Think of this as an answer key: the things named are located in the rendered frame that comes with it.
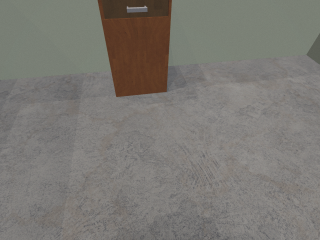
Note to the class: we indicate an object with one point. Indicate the drawer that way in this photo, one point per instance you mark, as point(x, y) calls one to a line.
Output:
point(116, 9)

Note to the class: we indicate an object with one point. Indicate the cabinet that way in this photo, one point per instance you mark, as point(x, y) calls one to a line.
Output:
point(138, 52)

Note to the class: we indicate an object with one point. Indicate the handle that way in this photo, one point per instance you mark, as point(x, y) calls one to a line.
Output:
point(136, 9)

